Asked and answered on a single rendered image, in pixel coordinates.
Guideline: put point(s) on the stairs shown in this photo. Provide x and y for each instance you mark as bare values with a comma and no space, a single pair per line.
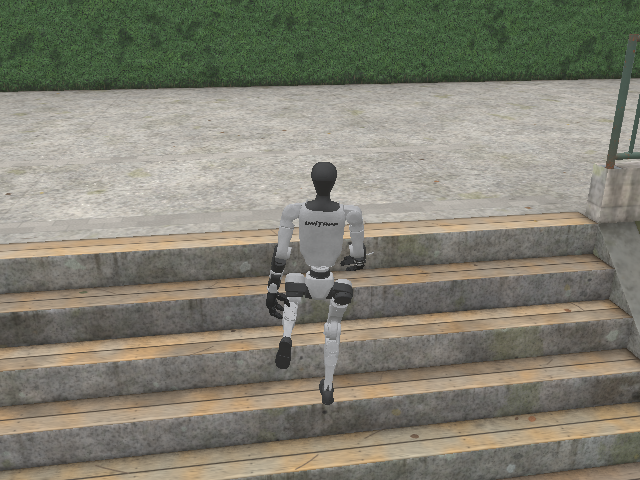
478,355

